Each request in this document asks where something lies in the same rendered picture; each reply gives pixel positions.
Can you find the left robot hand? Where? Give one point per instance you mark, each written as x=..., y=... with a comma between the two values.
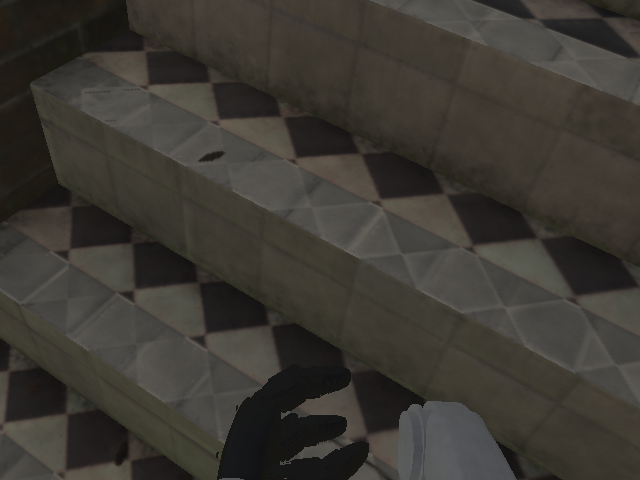
x=259, y=439

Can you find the right robot thigh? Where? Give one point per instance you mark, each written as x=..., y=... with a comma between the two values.
x=446, y=441

